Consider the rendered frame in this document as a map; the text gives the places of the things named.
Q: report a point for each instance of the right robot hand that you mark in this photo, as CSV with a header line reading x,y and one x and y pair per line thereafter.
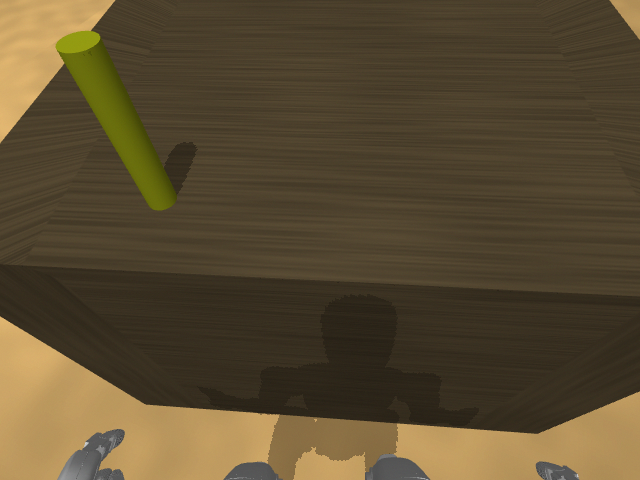
x,y
549,471

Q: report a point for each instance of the can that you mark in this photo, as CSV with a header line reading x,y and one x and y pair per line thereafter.
x,y
89,63

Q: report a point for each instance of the left robot hand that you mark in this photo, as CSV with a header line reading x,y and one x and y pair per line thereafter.
x,y
84,464

